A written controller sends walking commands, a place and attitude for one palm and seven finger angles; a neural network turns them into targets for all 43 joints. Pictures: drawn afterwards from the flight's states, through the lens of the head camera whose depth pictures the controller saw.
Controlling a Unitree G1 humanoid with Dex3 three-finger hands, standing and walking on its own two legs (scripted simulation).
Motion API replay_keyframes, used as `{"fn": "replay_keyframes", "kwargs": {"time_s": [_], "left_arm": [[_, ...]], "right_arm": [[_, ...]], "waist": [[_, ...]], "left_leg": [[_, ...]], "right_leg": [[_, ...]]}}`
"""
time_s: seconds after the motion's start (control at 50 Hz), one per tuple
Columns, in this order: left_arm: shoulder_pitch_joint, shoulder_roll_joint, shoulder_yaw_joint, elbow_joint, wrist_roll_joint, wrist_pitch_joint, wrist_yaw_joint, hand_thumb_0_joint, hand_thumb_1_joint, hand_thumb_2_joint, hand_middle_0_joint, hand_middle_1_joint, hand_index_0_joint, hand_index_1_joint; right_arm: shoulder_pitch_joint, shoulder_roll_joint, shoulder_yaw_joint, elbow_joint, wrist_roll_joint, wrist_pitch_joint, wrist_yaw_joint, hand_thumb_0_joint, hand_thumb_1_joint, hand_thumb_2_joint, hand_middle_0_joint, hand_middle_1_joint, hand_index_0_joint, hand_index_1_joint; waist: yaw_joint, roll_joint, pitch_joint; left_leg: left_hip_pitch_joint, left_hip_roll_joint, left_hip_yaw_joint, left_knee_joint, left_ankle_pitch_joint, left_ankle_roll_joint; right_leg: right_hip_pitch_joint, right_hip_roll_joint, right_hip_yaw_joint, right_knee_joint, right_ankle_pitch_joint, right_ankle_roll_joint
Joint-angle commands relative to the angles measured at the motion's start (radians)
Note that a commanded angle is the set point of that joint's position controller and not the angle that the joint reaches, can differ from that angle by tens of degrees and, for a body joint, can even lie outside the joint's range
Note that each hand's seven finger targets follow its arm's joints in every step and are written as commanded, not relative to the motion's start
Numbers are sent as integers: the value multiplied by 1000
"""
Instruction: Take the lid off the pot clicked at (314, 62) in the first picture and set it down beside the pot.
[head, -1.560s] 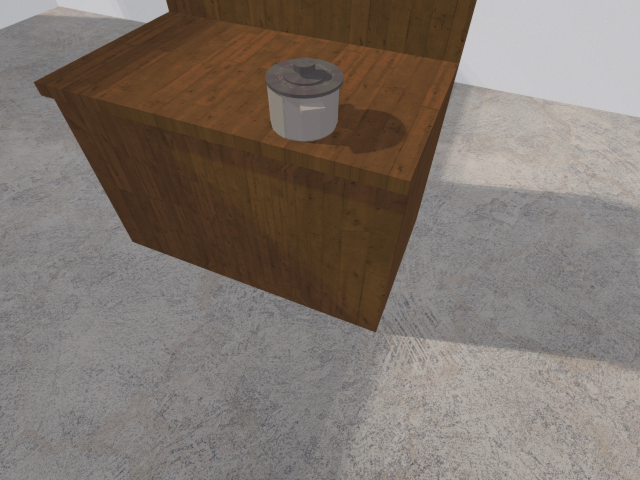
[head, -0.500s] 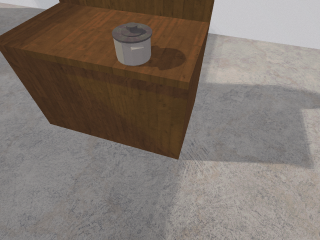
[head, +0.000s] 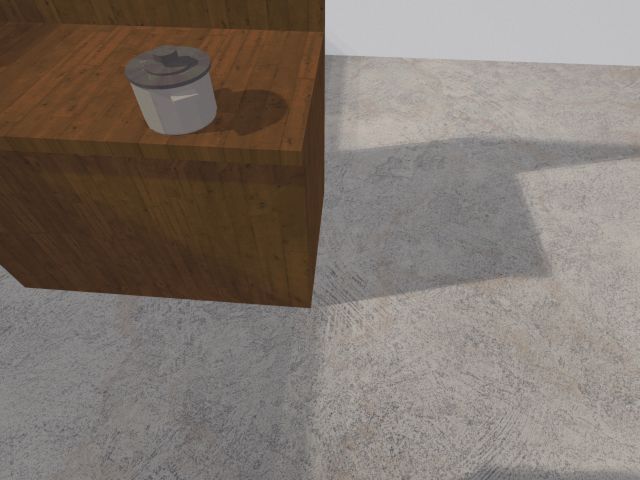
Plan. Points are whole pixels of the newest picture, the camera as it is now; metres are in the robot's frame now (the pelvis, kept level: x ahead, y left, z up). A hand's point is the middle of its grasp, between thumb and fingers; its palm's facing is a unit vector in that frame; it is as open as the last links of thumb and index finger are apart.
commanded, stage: take the last steps up to it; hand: left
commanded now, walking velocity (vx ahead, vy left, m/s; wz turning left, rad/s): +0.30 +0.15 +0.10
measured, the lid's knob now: (164, 54) +0.87 +0.36 +0.10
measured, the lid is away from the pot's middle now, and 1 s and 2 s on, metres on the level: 0.00 0.00 0.00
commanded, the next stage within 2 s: come to a stop and stand still in 1.22 s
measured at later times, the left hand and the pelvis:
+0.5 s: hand out of the picture +0.06 +0.25 -0.17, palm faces +0.09 -0.97 -0.20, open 7.4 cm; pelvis +0.08 +0.05 +0.01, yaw +2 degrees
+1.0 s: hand (151, 449) +0.19 +0.26 -0.15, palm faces +0.18 -0.96 -0.20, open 7.3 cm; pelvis +0.23 +0.09 +0.02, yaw +4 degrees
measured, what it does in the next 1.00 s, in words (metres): walks ahead: left foot, then right foot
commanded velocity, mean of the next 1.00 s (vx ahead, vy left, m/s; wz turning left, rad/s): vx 0.29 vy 0.15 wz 0.05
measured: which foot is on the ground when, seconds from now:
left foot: down 0.00-0.00, up 0.02-0.36, down 0.38-0.70, up 0.72-1.00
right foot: down 0.00-0.38, up 0.40-0.68, down 0.70-1.00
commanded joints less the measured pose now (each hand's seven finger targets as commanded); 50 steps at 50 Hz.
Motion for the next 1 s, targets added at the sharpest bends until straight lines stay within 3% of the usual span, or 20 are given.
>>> {"fn": "replay_keyframes", "kwargs": {"time_s": [0.0,0.02,0.08,0.22,0.28,0.32,0.34,0.36,0.38,0.42,0.5,0.6,0.64,0.66,0.68,0.7,0.72,0.8,0.86,0.98], "left_arm": [[207,203,30,6,-5,-45,24,0,900,900,-200,-300,-200,-300],[191,183,32,16,-2,-47,31,0,900,900,-200,-300,-200,-300],[109,138,27,-2,2,-65,32,0,900,900,-200,-300,-200,-300],[156,160,43,41,9,-86,23,0,900,900,-200,-300,-200,-300],[128,160,50,48,7,-81,18,0,900,900,-200,-300,-200,-300],[127,125,45,52,9,-68,11,0,900,900,-200,-300,-200,-300],[112,74,37,36,5,-59,5,0,900,900,-200,-300,-200,-300],[89,12,25,-5,-2,-60,-2,0,900,900,-200,-300,-200,-300],[14,23,21,-41,0,-72,-5,0,900,900,-200,-300,-200,-300],[4,51,26,-18,5,-78,-6,0,900,900,-200,-300,-200,-300],[74,17,14,13,2,-65,-13,0,900,900,-200,-300,-200,-300],[72,-2,10,-5,3,-70,-8,0,900,900,-200,-300,-200,-300],[198,22,24,33,8,-79,-4,0,900,900,-200,-300,-200,-300],[326,84,39,68,16,-90,5,0,900,900,-200,-300,-200,-300],[421,196,61,80,14,-97,15,0,900,900,-200,-300,-200,-300],[414,199,65,75,-4,-91,20,0,900,900,-200,-300,-200,-300],[326,177,63,57,-5,-91,29,0,900,900,-200,-300,-200,-300],[161,54,31,30,4,-111,34,0,900,900,-200,-300,-200,-300],[179,82,35,51,6,-118,27,0,900,900,-200,-300,-200,-300],[196,136,45,81,8,-110,16,0,900,900,-200,-300,-200,-300]], "right_arm": [[-28,-94,-24,-65,9,1,9,0,-900,-900,200,300,200,300],[-35,-101,-28,-58,4,6,15,0,-900,-900,200,300,200,300],[11,-99,-33,-21,-4,-6,32,0,-900,-900,200,300,200,300],[3,-46,-36,-47,6,-16,54,0,-900,-900,200,300,200,300],[78,-36,-32,-36,8,-32,52,0,-900,-900,200,300,200,300],[198,-55,-34,4,11,-41,39,0,-900,-900,200,300,200,300],[289,-120,-47,25,3,-46,26,0,-900,-900,200,300,200,300],[365,-204,-63,34,-8,-46,13,0,-900,-900,200,300,200,300],[348,-204,-57,27,-8,-41,4,0,-900,-900,200,300,200,300],[229,-130,-35,2,-2,-49,4,0,-900,-900,200,300,200,300],[141,-97,-16,7,6,-74,3,0,-900,-900,200,300,200,300],[153,-103,-20,37,4,-65,11,0,-900,-900,200,300,200,300],[137,-92,-19,39,8,-60,13,0,-900,-900,200,300,200,300],[134,-64,-18,32,14,-60,17,0,-900,-900,200,300,200,300],[165,-19,-15,0,17,-62,23,0,-900,-900,200,300,200,300],[109,-78,-27,-24,0,-55,24,0,-900,-900,200,300,200,300],[82,-70,-34,-26,0,-46,30,0,-900,-900,200,300,200,300],[77,-15,-25,1,-7,-12,46,0,-900,-900,200,300,200,300],[44,-2,-25,-14,-1,-10,57,0,-900,-900,200,300,200,300],[-56,-20,-22,-70,6,-36,71,0,-900,-900,200,300,200,300]], "waist": [[105,-208,-54],[85,-237,-22],[29,-133,28],[45,-137,47],[11,-138,30],[-28,-36,5],[-65,154,7],[-81,372,21],[-86,248,41],[-39,169,30],[30,107,29],[38,91,27],[97,-21,-1],[147,-147,-36],[159,-392,-75],[146,-268,-32],[107,-218,7],[13,-126,50],[17,-110,27],[56,-145,28]], "left_leg": [[-285,-19,-104,292,-304,7],[-335,-21,-140,387,-247,17],[-329,2,-157,436,-85,14],[-206,-24,-118,195,-49,18],[-21,-52,-86,14,0,25],[194,-88,-60,-115,-32,25],[257,32,-265,-239,-216,70],[261,239,-595,-415,-403,170],[219,268,-702,-468,-442,251],[139,218,-592,-448,-320,253],[62,124,-331,-407,82,235],[-15,114,-255,-338,90,235],[-150,53,-207,-177,-4,183],[-264,-36,-129,61,-76,133],[-449,-138,-78,383,-263,83],[-498,-89,-170,584,-257,82],[-508,-54,-200,684,-151,83],[-368,23,-175,585,71,30],[-311,25,-124,399,116,12],[-172,-18,-62,72,116,10]], "right_leg": [[167,-343,483,-404,-193,-198],[154,-319,513,-439,-317,-212],[87,-282,355,-413,-216,-195],[42,-299,252,-447,-219,-179],[-36,-265,179,-377,-230,-149],[-145,-171,83,-216,-265,-104],[-253,-89,3,32,-239,-72],[-407,24,-120,346,-286,-25],[-478,-13,-37,485,-249,-44],[-486,-83,12,606,-123,-50],[-334,-106,-31,403,-24,-12],[-82,-66,-84,97,33,-4],[178,-44,-90,-25,104,-11],[339,-153,66,-136,-62,-50],[441,-438,521,-368,-293,-162],[354,-498,645,-464,-415,-216],[239,-480,619,-484,-518,-215],[-22,-333,176,-457,-117,-142],[-1,-297,74,-467,-25,-142],[57,-296,32,-413,5,-127]]}}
